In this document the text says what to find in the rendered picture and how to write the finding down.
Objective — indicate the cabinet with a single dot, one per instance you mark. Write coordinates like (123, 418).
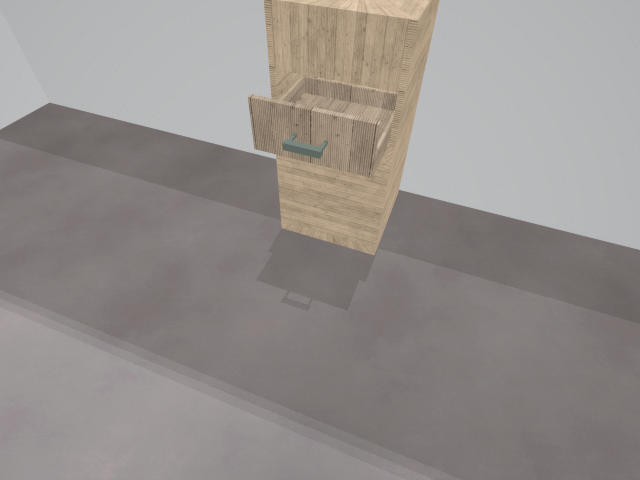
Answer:
(375, 44)

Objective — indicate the handle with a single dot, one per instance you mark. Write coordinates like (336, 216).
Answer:
(302, 148)

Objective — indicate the drawer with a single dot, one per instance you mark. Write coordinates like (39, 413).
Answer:
(356, 122)

